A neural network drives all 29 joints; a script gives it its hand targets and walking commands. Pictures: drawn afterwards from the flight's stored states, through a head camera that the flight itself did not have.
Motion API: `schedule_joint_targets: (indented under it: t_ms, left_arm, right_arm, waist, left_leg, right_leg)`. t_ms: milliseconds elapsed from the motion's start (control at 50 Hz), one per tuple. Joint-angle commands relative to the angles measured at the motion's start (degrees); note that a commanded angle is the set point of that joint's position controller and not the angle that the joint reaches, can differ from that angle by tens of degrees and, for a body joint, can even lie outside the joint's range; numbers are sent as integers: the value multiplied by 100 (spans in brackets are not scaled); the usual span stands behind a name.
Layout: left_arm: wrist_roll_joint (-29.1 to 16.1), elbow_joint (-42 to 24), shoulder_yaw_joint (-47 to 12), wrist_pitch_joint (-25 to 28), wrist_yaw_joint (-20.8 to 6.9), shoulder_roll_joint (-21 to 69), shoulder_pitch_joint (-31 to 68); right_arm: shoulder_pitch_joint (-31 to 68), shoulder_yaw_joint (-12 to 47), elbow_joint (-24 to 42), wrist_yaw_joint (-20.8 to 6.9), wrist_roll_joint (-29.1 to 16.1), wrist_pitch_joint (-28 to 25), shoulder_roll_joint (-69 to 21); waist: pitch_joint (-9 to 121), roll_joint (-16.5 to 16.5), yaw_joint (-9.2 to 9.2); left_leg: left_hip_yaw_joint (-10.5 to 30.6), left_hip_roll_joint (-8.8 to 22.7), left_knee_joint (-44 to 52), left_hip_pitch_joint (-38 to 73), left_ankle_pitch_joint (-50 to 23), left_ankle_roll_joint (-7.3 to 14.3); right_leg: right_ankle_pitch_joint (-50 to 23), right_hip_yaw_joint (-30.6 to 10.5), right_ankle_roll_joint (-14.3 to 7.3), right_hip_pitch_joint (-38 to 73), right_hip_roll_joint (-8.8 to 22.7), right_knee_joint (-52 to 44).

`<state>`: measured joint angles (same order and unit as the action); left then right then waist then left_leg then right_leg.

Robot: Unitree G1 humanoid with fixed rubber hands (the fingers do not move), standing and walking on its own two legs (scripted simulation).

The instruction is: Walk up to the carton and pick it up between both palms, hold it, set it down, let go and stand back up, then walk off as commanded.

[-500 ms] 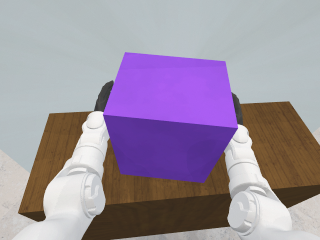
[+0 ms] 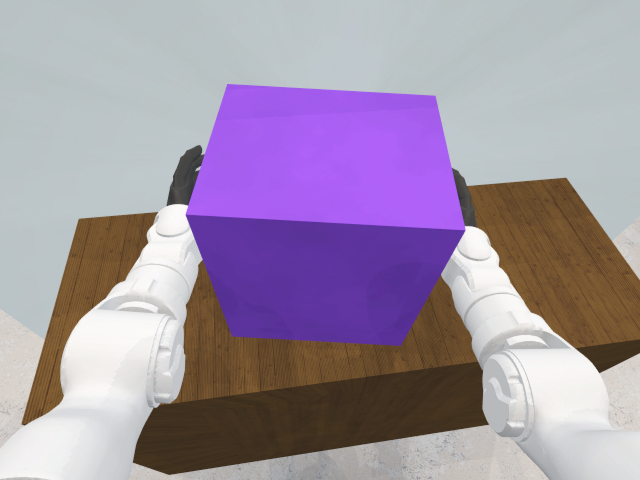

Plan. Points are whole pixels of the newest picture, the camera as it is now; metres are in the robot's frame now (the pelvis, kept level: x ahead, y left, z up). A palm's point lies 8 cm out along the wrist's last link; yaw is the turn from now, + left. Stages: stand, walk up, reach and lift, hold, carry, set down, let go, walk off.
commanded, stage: set down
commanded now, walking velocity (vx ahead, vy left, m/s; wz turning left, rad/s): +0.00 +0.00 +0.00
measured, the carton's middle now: (323, 228) +0.42 -0.03 +0.05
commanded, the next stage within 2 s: none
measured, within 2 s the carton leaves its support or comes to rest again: neither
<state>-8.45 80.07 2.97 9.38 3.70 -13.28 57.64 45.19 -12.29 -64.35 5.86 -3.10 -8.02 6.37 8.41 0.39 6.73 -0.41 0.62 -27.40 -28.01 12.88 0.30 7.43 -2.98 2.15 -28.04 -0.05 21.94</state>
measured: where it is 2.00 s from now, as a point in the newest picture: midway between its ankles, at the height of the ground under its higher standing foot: outside the picture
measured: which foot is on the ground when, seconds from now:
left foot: down 0.00-1.00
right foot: down 0.00-1.00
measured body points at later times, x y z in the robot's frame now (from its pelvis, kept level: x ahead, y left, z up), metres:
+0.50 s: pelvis -0.02 -0.01 -0.01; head +0.01 -0.01 +0.44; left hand +0.42 +0.17 +0.06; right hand +0.36 -0.23 +0.05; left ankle -0.01 +0.11 -0.74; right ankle +0.02 -0.14 -0.74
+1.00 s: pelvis -0.04 -0.02 +0.00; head -0.03 +0.00 +0.45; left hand +0.34 +0.20 +0.04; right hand +0.30 -0.23 +0.05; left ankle -0.01 +0.11 -0.74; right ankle +0.02 -0.14 -0.74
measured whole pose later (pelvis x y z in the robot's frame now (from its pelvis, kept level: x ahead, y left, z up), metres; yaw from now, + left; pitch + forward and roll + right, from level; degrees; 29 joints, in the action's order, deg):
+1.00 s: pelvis -0.04 -0.02 +0.00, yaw +1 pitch +4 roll +0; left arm -20.2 50.8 -4.9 3.3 -2.4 -20.1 28.8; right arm 18.6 -3.8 -32.6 9.8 -12.4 2.2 7.2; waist 4.6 2.1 2.9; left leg 0.2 0.7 -29.9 -21.9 12.4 -0.7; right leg 9.3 -2.4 0.6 -23.7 -0.3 28.6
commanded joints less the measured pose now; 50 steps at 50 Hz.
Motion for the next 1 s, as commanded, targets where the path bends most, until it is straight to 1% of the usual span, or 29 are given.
schedule_joint_targets:
  t_ms: [0,60,120,140,160,200,240,320,420,500,520,620,700,840,880,940,980]
  left_arm:
    - [-517,-921,-428,547,-48,-836,2944]
    - [-527,-840,-404,600,-148,-900,2866]
    - [-490,-848,-389,573,-220,-938,2809]
    - [-511,-925,-403,573,-232,-954,2823]
    - [-541,-946,-401,572,-244,-999,2833]
    - [-621,-1145,-429,566,-269,-1038,2745]
    - [-698,-1309,-437,565,-300,-1100,2655]
    - [-767,-1653,-401,503,-406,-1187,2179]
    - [-845,-2023,-371,374,-553,-1328,1767]
    - [-910,-2376,-370,279,-606,-1434,1481]
    - [-926,-2486,-367,249,-616,-1445,1358]
    - [-885,-2773,-284,56,-661,-1521,794]
    - [-872,-3187,-246,-106,-681,-1584,402]
    - [-1101,-3909,-418,-218,-629,-1688,141]
    - [-1164,-4045,-454,-220,-609,-1706,10]
    - [-1241,-4247,-506,-221,-604,-1688,-216]
    - [-1199,-4504,-453,-278,-630,-1635,-683]
  right_arm:
    - [2897,446,1362,169,-620,-406,1114]
    - [2864,639,1302,186,-871,-497,1288]
    - [2822,794,1208,179,-1083,-559,1401]
    - [2807,844,1218,176,-1151,-574,1414]
    - [2803,889,1228,174,-1217,-583,1425]
    - [2703,962,1345,174,-1319,-607,1434]
    - [2604,1016,1485,187,-1390,-602,1463]
    - [2149,1154,1807,246,-1480,-522,1410]
    - [1800,1223,2416,376,-1459,-333,1286]
    - [1529,1115,2951,459,-1364,-175,1187]
    - [1429,1096,3138,475,-1343,-145,1148]
    - [848,1021,3518,529,-1215,64,1013]
    - [430,953,3856,552,-1123,235,940]
    - [134,735,4396,462,-926,577,836]
    - [-10,700,4494,414,-883,648,799]
    - [-200,678,4644,348,-863,714,780]
    - [-634,744,4758,338,-877,705,745]
  waist:
    - [4421,-416,88]
    - [4514,-614,-29]
    - [4335,-749,-121]
    - [4322,-770,-118]
    - [4280,-760,-145]
    - [4295,-708,-137]
    - [4304,-603,-127]
    - [4164,-317,-98]
    - [3832,-39,-72]
    - [3509,-8,-117]
    - [3465,8,-153]
    - [2942,-66,-292]
    - [2568,-160,-367]
    - [2123,-246,-363]
    - [2041,-259,-369]
    - [2017,-292,-372]
    - [1949,-299,-415]
  left_leg:
    - [-287,-185,-376,1653,-2377,-572]
    - [-226,-188,-577,1851,-2745,-664]
    - [-178,-188,-642,1962,-2766,-702]
    - [-173,-196,-653,1988,-2723,-703]
    - [-182,-203,-656,1963,-2635,-690]
    - [-192,-217,-678,1973,-2577,-665]
    - [-200,-234,-678,1936,-2470,-619]
    - [-230,-283,-598,1852,-2303,-484]
    - [-241,-336,-375,1559,-1740,-297]
    - [-233,-331,-175,1435,-1207,-200]
    - [-229,-327,-129,1416,-1101,-178]
    - [-244,-303,115,1369,-590,-102]
    - [-278,-284,287,1339,-241,-73]
    - [-289,-215,469,1093,433,-14]
    - [-289,-199,482,1057,519,-5]
    - [-258,-173,473,1081,464,-19]
    - [-258,-173,444,1257,188,-60]
  right_leg:
    - [-2602,621,-140,1442,-261,537]
    - [-2669,650,-142,1123,-300,671]
    - [-2407,674,-158,777,-321,697]
    - [-2301,676,-161,696,-324,688]
    - [-2177,669,-159,621,-324,686]
    - [-2123,658,-145,611,-328,702]
    - [-2049,642,-130,648,-332,709]
    - [-2065,580,-101,916,-320,696]
    - [-1747,488,-73,1232,-251,600]
    - [-1234,449,-94,1270,-209,471]
    - [-1129,438,-102,1315,-202,436]
    - [-505,393,-158,1396,-171,256]
    - [-78,362,-199,1550,-158,132]
    - [596,312,-282,1702,-140,126]
    - [664,280,-301,1731,-131,148]
    - [585,256,-331,1749,-131,177]
    - [278,224,-339,1873,-135,134]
